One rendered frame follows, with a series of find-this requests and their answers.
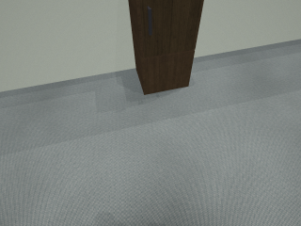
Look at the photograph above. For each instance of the handle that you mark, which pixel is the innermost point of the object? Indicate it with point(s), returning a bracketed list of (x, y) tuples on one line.
[(149, 20)]

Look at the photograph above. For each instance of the cupboard door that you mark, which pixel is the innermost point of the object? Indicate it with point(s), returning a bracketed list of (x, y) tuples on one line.
[(174, 25)]

